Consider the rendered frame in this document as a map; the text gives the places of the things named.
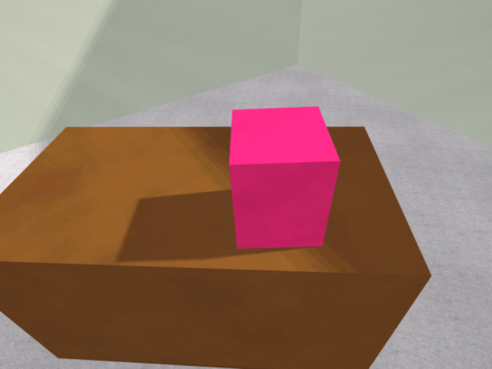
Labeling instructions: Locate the carton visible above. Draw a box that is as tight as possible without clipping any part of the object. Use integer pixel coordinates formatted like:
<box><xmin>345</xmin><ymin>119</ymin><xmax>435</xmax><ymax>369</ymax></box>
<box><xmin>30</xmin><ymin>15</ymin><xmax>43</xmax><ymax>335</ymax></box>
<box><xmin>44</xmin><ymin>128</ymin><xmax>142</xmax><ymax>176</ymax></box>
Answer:
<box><xmin>229</xmin><ymin>106</ymin><xmax>341</xmax><ymax>249</ymax></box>

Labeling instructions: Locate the pedestal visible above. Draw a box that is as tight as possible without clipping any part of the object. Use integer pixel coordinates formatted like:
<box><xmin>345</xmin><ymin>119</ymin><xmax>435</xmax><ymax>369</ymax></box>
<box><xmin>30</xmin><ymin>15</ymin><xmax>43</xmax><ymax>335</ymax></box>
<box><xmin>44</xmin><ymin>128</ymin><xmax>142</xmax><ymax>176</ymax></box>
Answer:
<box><xmin>0</xmin><ymin>127</ymin><xmax>431</xmax><ymax>369</ymax></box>

